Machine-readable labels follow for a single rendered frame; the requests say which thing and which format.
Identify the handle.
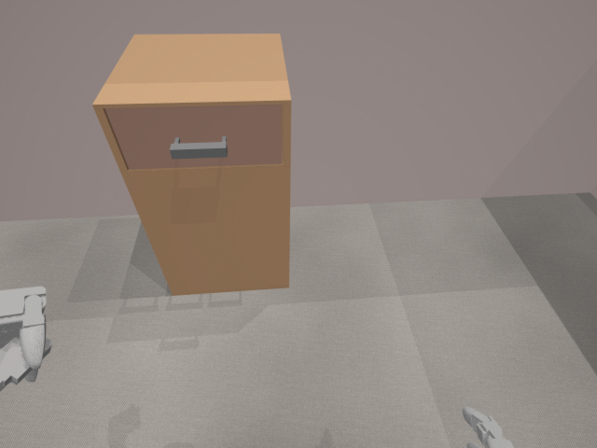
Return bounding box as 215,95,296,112
170,136,228,159

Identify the right robot hand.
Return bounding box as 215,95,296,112
463,407,515,448

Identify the cabinet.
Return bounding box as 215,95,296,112
92,34,291,296

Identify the drawer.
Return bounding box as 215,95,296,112
105,105,282,170

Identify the left robot hand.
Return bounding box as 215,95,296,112
0,287,52,391

